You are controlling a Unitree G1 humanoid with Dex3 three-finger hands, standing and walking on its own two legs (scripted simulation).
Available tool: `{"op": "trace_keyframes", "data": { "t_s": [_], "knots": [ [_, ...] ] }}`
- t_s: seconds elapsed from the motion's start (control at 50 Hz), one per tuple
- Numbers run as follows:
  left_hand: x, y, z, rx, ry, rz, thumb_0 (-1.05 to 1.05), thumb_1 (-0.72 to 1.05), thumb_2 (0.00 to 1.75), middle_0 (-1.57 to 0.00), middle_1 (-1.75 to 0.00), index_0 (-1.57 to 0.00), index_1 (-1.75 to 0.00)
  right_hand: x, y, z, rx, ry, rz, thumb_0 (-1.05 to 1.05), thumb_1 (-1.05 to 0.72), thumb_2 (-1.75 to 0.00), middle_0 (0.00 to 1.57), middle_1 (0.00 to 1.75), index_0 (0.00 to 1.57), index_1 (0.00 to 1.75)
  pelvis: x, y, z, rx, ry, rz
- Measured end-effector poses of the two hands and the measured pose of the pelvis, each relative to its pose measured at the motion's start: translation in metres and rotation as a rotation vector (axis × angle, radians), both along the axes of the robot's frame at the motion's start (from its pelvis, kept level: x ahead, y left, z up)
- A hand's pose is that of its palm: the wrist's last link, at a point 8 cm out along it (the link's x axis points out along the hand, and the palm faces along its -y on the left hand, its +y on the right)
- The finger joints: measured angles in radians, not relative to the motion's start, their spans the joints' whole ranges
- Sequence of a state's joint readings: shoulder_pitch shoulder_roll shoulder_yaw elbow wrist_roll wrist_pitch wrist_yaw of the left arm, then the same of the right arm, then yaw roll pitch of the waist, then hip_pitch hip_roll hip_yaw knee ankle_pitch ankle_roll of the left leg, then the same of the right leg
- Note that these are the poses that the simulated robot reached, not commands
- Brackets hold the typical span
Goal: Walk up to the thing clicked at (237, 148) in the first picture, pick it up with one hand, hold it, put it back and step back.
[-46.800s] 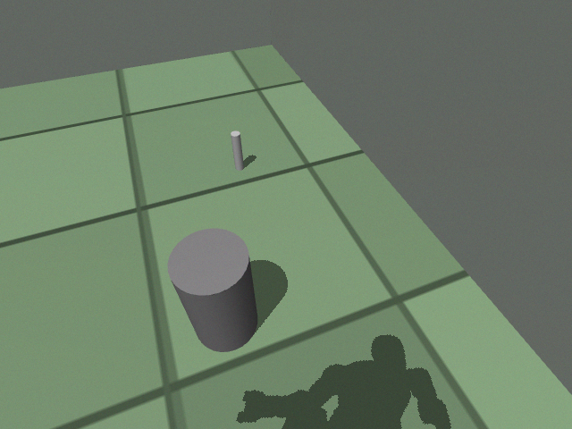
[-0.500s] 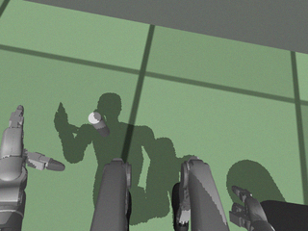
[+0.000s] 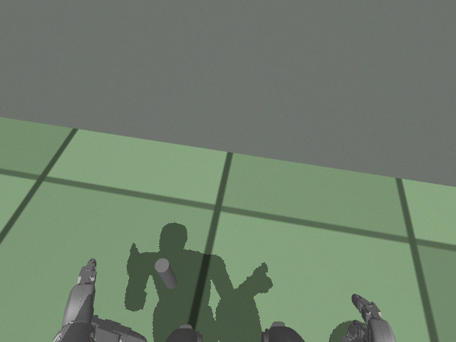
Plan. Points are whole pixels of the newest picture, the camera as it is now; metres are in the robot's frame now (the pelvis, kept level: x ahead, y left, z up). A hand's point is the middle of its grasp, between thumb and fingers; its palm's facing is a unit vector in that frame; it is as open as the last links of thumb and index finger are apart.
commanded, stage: home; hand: left
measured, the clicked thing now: (167, 274) +0.40 +0.22 -0.58
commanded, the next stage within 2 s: stand in 1.88 s
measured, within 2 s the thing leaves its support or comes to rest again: neither
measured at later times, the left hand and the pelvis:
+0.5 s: hand (116, 326) +0.17 +0.18 -0.02, palm faces +0.13 -0.95 -0.29, open 17.7 cm; pelvis +0.01 +0.00 +0.03, yaw +1 degrees
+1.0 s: hand (120, 326) +0.17 +0.18 -0.02, palm faces +0.11 -0.95 -0.29, open 17.6 cm; pelvis +0.01 -0.01 +0.03, yaw +0 degrees
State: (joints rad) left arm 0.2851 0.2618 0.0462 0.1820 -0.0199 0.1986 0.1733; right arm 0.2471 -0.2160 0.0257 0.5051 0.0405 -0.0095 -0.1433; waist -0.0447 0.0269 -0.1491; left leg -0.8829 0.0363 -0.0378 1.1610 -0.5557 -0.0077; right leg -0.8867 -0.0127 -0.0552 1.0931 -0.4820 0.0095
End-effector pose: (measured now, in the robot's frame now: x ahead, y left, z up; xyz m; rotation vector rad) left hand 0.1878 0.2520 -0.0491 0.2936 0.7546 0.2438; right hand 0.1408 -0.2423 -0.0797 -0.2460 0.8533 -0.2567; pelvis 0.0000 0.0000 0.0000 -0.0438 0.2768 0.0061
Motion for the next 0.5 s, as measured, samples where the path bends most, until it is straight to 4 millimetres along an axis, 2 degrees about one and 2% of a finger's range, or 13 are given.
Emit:
{"op": "trace_keyframes", "data": {
  "t_s": [0.12, 0.2, 0.34, 0.5],
  "knots": [
    [-0.012, -0.015, 0.040, -0.023, -0.034, -0.017, -0.01, -0.56, 0.05, -0.06, -0.05, -0.05, -0.05, 0.009, 0.006, 0.026, 0.006, -0.076, -0.011, 0.01, -0.90, -0.90, 0.21, 0.30, 0.20, 0.30, 0.012, 0.003, 0.020, 0.002, -0.064, -0.001],
    [-0.021, -0.021, 0.053, -0.039, -0.046, -0.016, -0.01, -0.57, 0.04, -0.06, -0.05, -0.05, -0.04, 0.019, 0.009, 0.037, 0.010, -0.130, -0.001, 0.01, -0.90, -0.90, 0.21, 0.30, 0.20, 0.30, 0.014, 0.003, 0.027, 0.004, -0.095, 0.001],
    [-0.032, -0.021, 0.056, -0.048, -0.035, -0.001, -0.01, -0.58, 0.03, -0.06, -0.05, -0.05, -0.04, 0.032, 0.011, 0.050, 0.002, -0.191, 0.045, 0.01, -0.90, -0.90, 0.21, 0.30, 0.20, 0.30, 0.012, 0.001, 0.031, 0.009, -0.124, 0.007],
    [-0.035, -0.023, 0.056, -0.052, -0.029, 0.005, -0.01, -0.58, 0.03, -0.05, -0.05, -0.05, -0.04, 0.031, 0.007, 0.052, -0.010, -0.194, 0.064, 0.01, -0.90, -0.90, 0.21, 0.30, 0.20, 0.30, 0.009, -0.002, 0.033, 0.010, -0.138, 0.011]
  ]
}}
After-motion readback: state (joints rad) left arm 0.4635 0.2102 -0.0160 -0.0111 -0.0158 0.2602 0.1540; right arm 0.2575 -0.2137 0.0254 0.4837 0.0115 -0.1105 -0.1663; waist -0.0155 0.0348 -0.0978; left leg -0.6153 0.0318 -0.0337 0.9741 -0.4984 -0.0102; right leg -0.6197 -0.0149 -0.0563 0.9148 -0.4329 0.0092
